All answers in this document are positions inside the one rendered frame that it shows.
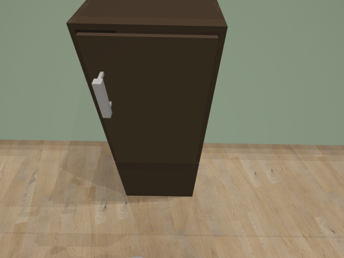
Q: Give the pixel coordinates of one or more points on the handle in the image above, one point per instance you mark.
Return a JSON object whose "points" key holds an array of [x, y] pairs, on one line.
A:
{"points": [[101, 96]]}

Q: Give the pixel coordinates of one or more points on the cupboard door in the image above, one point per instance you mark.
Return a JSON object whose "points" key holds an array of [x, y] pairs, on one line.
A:
{"points": [[158, 85]]}

